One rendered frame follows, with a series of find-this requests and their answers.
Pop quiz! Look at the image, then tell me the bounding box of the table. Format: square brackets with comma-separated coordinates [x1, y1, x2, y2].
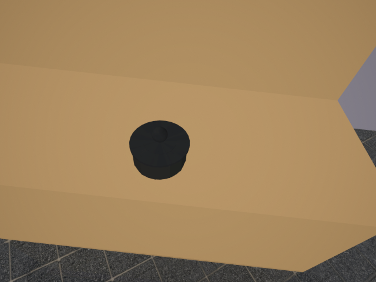
[0, 0, 376, 272]

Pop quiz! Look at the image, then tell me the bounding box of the pot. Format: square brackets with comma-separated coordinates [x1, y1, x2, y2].
[133, 156, 186, 180]

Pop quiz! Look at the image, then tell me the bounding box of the knob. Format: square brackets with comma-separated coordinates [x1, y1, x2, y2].
[152, 126, 168, 142]

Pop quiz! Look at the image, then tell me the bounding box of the lid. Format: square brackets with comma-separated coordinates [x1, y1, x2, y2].
[129, 120, 190, 167]

